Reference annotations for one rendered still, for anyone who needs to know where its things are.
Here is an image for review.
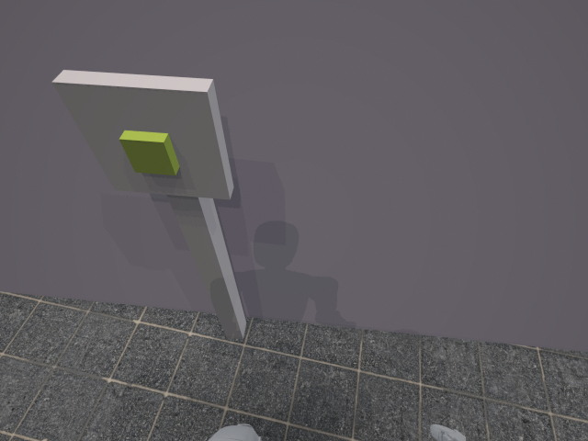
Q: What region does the panel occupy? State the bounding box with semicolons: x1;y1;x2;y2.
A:
52;70;246;339

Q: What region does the button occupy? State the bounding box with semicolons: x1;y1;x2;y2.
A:
119;130;180;175

